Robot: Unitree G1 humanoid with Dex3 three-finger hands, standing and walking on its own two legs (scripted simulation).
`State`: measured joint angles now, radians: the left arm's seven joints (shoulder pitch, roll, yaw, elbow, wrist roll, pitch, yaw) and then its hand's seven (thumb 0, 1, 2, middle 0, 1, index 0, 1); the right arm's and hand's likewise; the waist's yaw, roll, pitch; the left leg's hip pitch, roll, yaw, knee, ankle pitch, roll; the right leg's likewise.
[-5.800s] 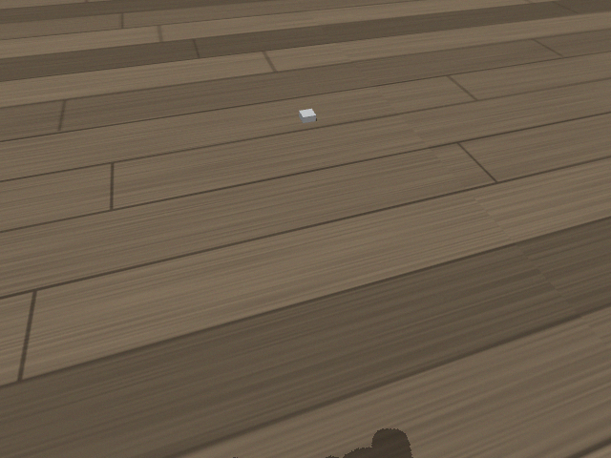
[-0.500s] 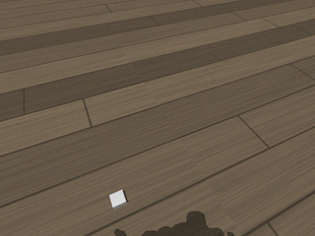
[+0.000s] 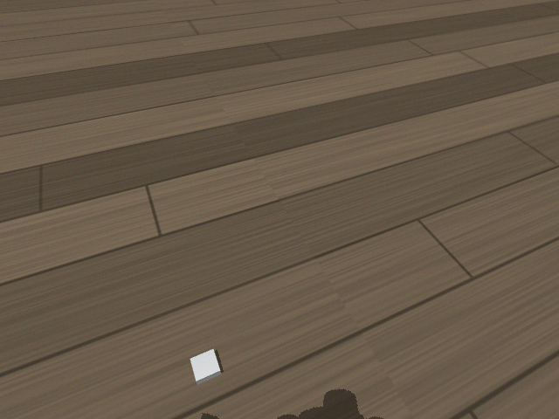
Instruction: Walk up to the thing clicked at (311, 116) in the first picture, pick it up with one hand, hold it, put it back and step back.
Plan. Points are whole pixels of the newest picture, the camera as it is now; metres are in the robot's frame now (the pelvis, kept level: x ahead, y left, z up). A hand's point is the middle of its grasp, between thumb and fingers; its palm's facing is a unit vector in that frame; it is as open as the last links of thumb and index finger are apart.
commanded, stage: walk up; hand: left
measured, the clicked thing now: (205, 366) +0.42 +0.22 -0.76
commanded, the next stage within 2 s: stand in 0.50 s
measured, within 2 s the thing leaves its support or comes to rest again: neither
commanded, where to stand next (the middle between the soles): +0.04 -0.01 m, yaw +0 degrees
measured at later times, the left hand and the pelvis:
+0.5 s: hand out of the picture +0.09 +0.25 -0.16, palm faces +0.02 -0.94 -0.33, open 7.4 cm; pelvis +0.01 +0.00 +0.00, yaw +1 degrees
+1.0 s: hand out of the picture +0.08 +0.25 -0.15, palm faces -0.01 -0.94 -0.34, open 7.4 cm; pelvis +0.01 +0.00 +0.00, yaw +0 degrees
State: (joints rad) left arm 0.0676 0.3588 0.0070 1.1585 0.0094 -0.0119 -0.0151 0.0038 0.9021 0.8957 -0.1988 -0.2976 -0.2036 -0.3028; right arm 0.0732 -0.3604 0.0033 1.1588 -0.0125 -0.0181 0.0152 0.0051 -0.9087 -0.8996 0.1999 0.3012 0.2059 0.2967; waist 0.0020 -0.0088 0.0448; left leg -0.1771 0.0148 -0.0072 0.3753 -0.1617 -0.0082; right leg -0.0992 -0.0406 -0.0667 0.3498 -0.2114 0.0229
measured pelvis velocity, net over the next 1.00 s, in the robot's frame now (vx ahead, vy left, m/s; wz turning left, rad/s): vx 0.01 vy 0.00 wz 0.01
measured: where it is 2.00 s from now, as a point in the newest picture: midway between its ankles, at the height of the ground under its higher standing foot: outside the picture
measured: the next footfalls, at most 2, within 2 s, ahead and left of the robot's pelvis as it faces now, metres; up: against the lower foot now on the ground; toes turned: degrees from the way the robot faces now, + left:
none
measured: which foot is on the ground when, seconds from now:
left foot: down 0.00-1.00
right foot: down 0.00-1.00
